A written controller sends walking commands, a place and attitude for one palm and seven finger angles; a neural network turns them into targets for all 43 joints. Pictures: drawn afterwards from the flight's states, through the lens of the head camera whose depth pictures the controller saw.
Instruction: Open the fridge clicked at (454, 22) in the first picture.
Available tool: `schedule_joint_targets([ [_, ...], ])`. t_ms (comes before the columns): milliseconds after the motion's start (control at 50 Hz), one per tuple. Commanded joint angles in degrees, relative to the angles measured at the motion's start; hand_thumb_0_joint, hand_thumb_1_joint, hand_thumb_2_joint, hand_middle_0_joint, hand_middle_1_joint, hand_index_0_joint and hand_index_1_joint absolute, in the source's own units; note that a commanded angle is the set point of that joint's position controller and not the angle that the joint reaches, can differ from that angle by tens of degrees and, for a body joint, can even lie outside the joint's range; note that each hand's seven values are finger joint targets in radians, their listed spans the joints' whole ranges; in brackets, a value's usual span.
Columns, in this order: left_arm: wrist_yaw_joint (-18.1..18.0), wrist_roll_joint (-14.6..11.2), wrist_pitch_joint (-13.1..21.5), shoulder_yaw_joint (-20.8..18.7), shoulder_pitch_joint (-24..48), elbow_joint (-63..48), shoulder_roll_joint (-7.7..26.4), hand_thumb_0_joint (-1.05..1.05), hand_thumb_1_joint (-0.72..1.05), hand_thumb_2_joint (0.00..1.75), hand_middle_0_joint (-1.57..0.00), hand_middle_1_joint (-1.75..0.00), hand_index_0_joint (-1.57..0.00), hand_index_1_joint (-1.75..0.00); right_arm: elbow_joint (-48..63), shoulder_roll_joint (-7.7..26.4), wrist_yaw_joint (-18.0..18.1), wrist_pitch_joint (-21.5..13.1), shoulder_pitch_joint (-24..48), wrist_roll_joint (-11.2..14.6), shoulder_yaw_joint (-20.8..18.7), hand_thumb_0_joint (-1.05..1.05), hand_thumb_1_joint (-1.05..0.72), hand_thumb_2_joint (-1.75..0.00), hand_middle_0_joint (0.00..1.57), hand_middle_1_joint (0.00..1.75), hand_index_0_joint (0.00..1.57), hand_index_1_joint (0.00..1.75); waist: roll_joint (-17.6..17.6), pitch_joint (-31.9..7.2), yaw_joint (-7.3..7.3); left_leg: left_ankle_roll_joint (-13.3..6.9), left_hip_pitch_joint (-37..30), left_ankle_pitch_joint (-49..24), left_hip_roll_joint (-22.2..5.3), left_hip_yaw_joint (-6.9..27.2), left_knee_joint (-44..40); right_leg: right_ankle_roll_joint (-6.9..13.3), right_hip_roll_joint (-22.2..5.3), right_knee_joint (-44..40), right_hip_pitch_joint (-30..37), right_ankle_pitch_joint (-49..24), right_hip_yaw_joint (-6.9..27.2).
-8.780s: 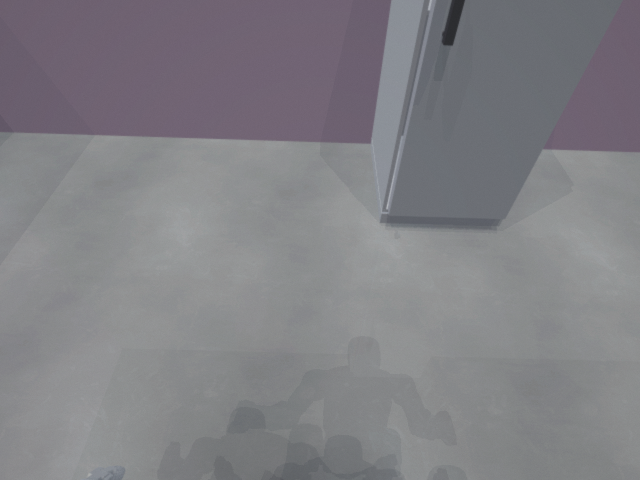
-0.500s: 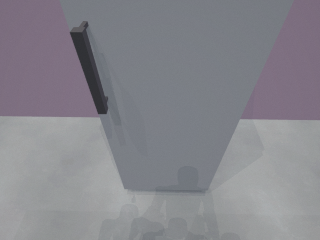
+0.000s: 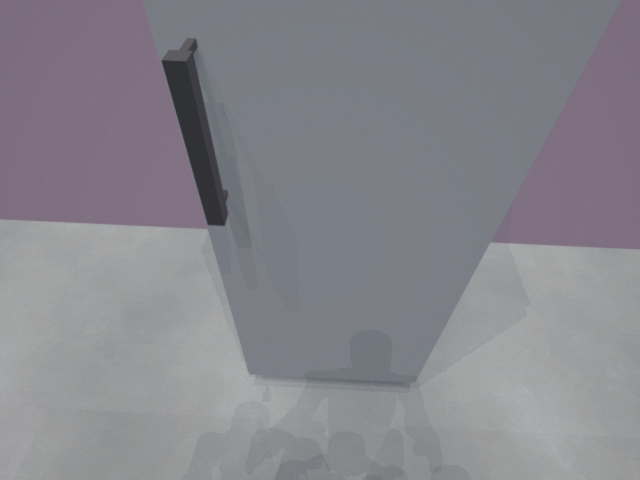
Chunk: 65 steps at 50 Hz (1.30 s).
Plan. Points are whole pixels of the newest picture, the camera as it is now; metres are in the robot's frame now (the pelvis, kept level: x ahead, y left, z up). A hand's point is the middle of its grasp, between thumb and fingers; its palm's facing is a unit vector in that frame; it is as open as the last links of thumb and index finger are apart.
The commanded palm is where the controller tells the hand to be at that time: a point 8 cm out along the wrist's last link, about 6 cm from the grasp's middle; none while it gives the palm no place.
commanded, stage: look again from close up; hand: left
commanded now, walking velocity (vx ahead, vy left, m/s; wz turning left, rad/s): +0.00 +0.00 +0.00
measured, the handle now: (205, 142) +0.48 +0.19 +0.17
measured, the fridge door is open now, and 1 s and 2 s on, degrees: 0 0 0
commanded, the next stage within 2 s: raise the hand to about handle height in 0.48 s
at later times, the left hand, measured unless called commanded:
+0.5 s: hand out of the picture +0.03 +0.22 -0.17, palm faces -0.01 -0.96 -0.27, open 7.4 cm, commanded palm none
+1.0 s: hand (129, 472) +0.13 +0.23 -0.03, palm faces +0.08 -1.00 -0.01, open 8.6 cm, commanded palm +0.12 +0.28 +0.00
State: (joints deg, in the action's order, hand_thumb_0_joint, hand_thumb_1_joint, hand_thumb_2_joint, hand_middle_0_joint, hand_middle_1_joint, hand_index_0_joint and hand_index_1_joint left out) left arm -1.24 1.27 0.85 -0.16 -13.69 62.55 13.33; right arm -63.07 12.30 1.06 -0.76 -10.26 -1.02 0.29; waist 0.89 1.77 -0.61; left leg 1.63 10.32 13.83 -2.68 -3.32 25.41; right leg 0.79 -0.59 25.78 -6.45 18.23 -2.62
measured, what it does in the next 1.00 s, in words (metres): lowers itself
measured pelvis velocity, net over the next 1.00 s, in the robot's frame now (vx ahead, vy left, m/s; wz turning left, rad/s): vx -0.05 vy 0.00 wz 0.03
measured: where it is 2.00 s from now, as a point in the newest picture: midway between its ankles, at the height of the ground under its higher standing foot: outside the picture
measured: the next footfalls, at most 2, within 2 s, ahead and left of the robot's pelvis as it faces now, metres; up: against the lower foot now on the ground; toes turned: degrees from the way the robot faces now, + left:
none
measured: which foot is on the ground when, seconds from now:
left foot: down 0.00-1.00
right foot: down 0.00-1.00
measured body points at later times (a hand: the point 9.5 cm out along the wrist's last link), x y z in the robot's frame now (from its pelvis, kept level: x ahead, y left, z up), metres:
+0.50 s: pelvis -0.01 +0.01 +0.00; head +0.01 +0.01 +0.45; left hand +0.03 +0.27 -0.15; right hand +0.04 -0.25 -0.15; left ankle +0.00 +0.14 -0.74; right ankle -0.05 -0.11 -0.74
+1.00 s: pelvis -0.05 +0.00 -0.06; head -0.02 +0.01 +0.39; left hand +0.12 +0.28 -0.03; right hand +0.17 -0.24 -0.11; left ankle +0.00 +0.14 -0.74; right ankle -0.05 -0.11 -0.74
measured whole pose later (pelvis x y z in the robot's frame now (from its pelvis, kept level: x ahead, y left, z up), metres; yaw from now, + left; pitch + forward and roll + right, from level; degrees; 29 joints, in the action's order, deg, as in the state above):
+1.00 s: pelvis -0.05 +0.00 -0.06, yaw +2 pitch +8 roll -1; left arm 23.2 -19.2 25.2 -14.9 -22.4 9.9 13.6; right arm -31.0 15.1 3.1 -14.8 -10.3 2.0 -2.2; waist 0.4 -5.5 -1.6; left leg 1.3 41.6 23.6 -3.0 -0.2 56.8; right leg 1.0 -1.5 57.3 -36.4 29.3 -4.4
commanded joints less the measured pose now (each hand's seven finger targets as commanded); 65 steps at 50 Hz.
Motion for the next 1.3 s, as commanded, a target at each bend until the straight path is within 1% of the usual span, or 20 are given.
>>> schedule_joint_targets([
  [0,-0.4,-0.2,1.1,-1.7,-1.3,-2.5,8.4,0.0,0.9,0.9,-0.2,-0.3,-0.2,-0.3,2.4,7.9,0.6,-1.2,-0.8,0.2,-1.4,0.0,-0.9,-0.9,0.2,0.3,0.2,0.3,-0.6,-0.6,0.05,-2.9,-2.0,-13.1,-4.2,3.8,-3.5,1.1,-6.1,-4.6,-2.6,-17.8,5.0],
  [480,0.0,-0.4,1.0,-1.6,1.1,-2.0,10.2,0.0,0.9,0.9,-0.2,-0.3,-0.2,-0.3,1.2,9.8,0.3,-1.3,0.2,0.2,-1.2,0.0,-0.9,-0.9,0.2,0.3,0.2,0.3,-1.1,-1.8,0.0,-2.8,-2.5,-12.3,-4.3,4.8,-5.8,0.8,-6.7,-6.5,-2.1,-14.2,4.9],
  [540,-0.1,-0.4,1.0,-1.6,0.7,-2.0,10.2,0.0,0.9,0.9,-0.2,-0.3,-0.2,-0.3,1.2,9.7,0.3,-1.4,0.1,0.2,-1.2,0.0,-0.9,-0.9,0.2,0.3,0.2,0.3,-0.8,-2.1,0.0,-2.8,-2.8,-13.2,-4.3,4.6,-5.4,0.9,-6.8,-6.5,-1.7,-16.0,5.1],
  [560,-2.9,-0.1,1.8,-0.5,-5.3,-0.5,4.7,0.0,0.9,0.9,-0.2,-0.3,-0.2,-0.3,4.5,7.0,0.0,-1.5,0.1,0.9,-1.4,0.0,-0.9,-0.9,0.2,0.3,0.2,0.3,-2.0,-0.8,0.01,-1.3,-0.3,-16.6,-4.3,1.2,7.0,-0.9,-9.6,-5.1,-3.4,-34.2,8.2],
  [580,-2.5,-9.9,14.2,-17.3,37.0,-84.6,24.1,0.0,0.88,0.89,-0.2,-0.32,-0.2,-0.32,22.1,13.2,2.1,-9.0,-2.7,3.3,-3.5,0.0,-0.9,-0.9,0.2,0.3,0.2,0.3,-10.9,-27.0,4.41,-2.7,-14.1,-24.1,3.2,2.6,0.1,1.3,-2.9,0.8,0.9,-34.7,1.3],
  [600,-4.3,-6.3,14.2,-19.9,21.6,-79.0,28.1,0.0,0.85,0.88,-0.2,-0.33,-0.2,-0.33,21.7,8.5,4.6,-12.9,-0.5,2.9,-1.5,0.0,-0.9,-0.9,0.2,0.3,0.2,0.3,-16.4,-21.5,0.94,-2.3,-18.5,-26.7,1.1,0.9,-0.2,1.2,-0.8,2.7,-3.8,-23.7,1.3],
  [620,-3.1,-8.6,8.4,-9.0,-5.1,-69.3,7.5,0.0,0.83,0.87,-0.21,-0.34,-0.21,-0.34,23.4,7.2,4.2,-15.1,0.4,2.1,-2.1,0.0,-0.9,-0.9,0.2,0.3,0.2,0.3,-16.9,-18.6,0.1,-2.3,-15.4,-31.3,-0.3,2.3,-0.7,1.0,0.2,4.3,-7.1,-13.7,-2.7],
  [640,-2.8,-10.1,7.4,-10.4,-5.0,-62.6,3.5,0.0,0.81,0.86,-0.21,-0.36,-0.21,-0.36,21.4,7.6,3.9,-15.4,-1.2,3.0,-3.5,0.0,-0.9,-0.9,0.2,0.3,0.2,0.3,-8.7,-12.3,3.07,-2.2,-10.1,-27.8,0.3,3.0,2.0,0.0,0.2,3.3,-11.0,-12.6,-3.4],
  [660,-1.1,-10.8,9.8,-11.2,-3.1,-62.9,3.4,0.0,0.78,0.85,-0.21,-0.37,-0.21,-0.37,24.4,8.9,3.6,-15.6,0.0,2.5,-4.5,0.0,-0.9,-0.9,0.2,0.3,0.2,0.3,-4.3,-4.5,3.05,-1.9,-2.3,-19.6,1.0,3.5,4.3,-0.4,0.4,3.1,-15.1,-12.2,-4.1],
  [680,1.1,-11.8,13.1,-13.0,-8.4,-56.6,3.0,0.0,0.76,0.84,-0.21,-0.39,-0.21,-0.39,24.8,9.1,3.4,-15.7,0.2,1.9,-5.4,0.0,-0.9,-0.9,0.2,0.3,0.2,0.3,3.2,-2.3,2.4,-1.7,4.1,-12.8,1.7,3.2,6.4,-0.7,0.8,4.3,-18.5,-10.3,-4.8],
  [720,8.0,-14.0,21.1,-12.6,-19.3,-47.5,-1.4,0.0,0.71,0.82,-0.21,-0.42,-0.21,-0.42,27.4,8.4,2.0,-15.9,2.0,1.7,-5.6,0.0,-0.9,-0.9,0.2,0.3,0.2,0.3,9.1,-1.5,-0.84,-0.9,14.4,-6.6,2.7,2.5,11.6,-0.4,1.1,10.3,-23.3,-7.3,-4.7],
  [740,11.9,-15.5,25.5,-14.2,-20.0,-45.3,-0.5,0.0,0.69,0.81,-0.22,-0.43,-0.22,-0.43,28.6,8.6,1.5,-16.0,3.2,1.9,-5.9,0.0,-0.9,-0.9,0.2,0.3,0.2,0.3,11.9,-2.2,-1.69,-0.7,19.7,-3.0,2.7,2.3,14.9,-0.4,1.0,13.5,-26.3,-4.5,-3.7],
  [800,24.8,-19.0,35.1,-18.4,-17.9,-46.5,6.0,0.0,0.62,0.78,-0.22,-0.48,-0.22,-0.48,34.0,9.9,-0.2,-17.3,3.7,2.8,-6.3,0.0,-0.9,-0.9,0.2,0.3,0.2,0.3,3.8,-8.7,-2.72,-0.7,25.6,1.0,3.4,1.8,22.0,0.9,-0.6,19.2,-27.9,-0.3,0.9],
  [820,27.1,-20.4,34.8,-20.7,-15.2,-51.2,9.1,0.0,0.6,0.77,-0.22,-0.5,-0.22,-0.5,36.7,10.4,-0.1,-17.4,4.5,3.0,-6.2,0.0,-0.9,-0.9,0.2,0.3,0.2,0.3,0.2,-13.7,-3.29,-1.1,25.3,1.8,3.8,1.0,23.0,0.6,-0.9,19.3,-27.1,1.7,2.2],
  [900,26.1,-24.7,29.6,-23.5,-2.7,-65.2,12.7,0.0,0.5,0.73,-0.23,-0.55,-0.23,-0.55,40.8,9.6,2.3,-16.9,2.3,3.6,-5.0,0.0,-0.9,-0.9,0.2,0.3,0.2,0.3,-0.6,-15.9,-1.3,-2.5,25.2,8.4,3.2,1.9,24.2,-0.9,-0.5,15.6,-29.2,15.7,5.8],
  [960,22.1,-22.4,29.3,-19.9,3.0,-76.6,11.1,0.0,0.43,0.7,-0.23,-0.6,-0.23,-0.6,40.2,8.7,3.6,-17.2,0.2,3.2,-4.0,0.0,-0.9,-0.9,0.2,0.3,0.2,0.3,-5.9,-16.8,0.95,-3.3,20.5,6.2,2.1,3.6,23.1,-0.3,0.5,16.6,-29.7,9.5,3.8],
  [1020,21.1,-20.2,28.0,-17.6,6.2,-77.1,11.8,0.0,0.36,0.67,-0.24,-0.64,-0.24,-0.64,37.9,9.1,4.7,-17.7,-1.0,3.1,-3.2,0.0,-0.9,-0.9,0.2,0.3,0.2,0.3,-5.9,-14.0,3.09,-3.6,19.5,4.2,1.6,4.8,23.0,-0.1,1.2,17.0,-30.2,3.9,2.6],
  [1080,22.9,-20.1,24.3,-17.5,4.0,-73.3,12.4,0.0,0.29,0.64,-0.24,-0.69,-0.24,-0.69,36.8,9.2,5.2,-18.2,-0.8,3.4,-2.6,0.0,-0.9,-0.9,0.2,0.3,0.2,0.3,-7.1,-13.2,2.7,-3.5,18.7,3.5,1.7,4.9,21.3,-0.3,1.0,15.2,-28.5,2.4,2.1],
  [1200,24.0,-23.4,16.1,-24.9,-2.8,-69.6,15.6,0.0,0.15,0.58,-0.25,-0.78,-0.25,-0.78,37.7,8.6,4.9,-18.3,1.2,3.6,-2.1,0.0,-0.9,-0.9,0.2,0.3,0.2,0.3,-4.1,-16.8,-1.88,-3.1,15.4,-3.8,2.1,4.8,17.3,-0.3,1.2,13.2,-19.1,-6.2,0.6],
  [1280,22.6,-24.1,15.6,-24.4,-2.6,-73.0,14.1,0.0,0.06,0.54,-0.26,-0.84,-0.26,-0.84,38.0,8.4,4.2,-18.6,0.9,3.7,-2.0,0.0,-0.9,-0.9,0.2,0.3,0.2,0.3,-3.8,-15.7,-1.53,-2.9,13.2,-4.5,2.2,4.4,15.1,-0.7,1.5,12.3,-19.2,-7.7,-0.9],
])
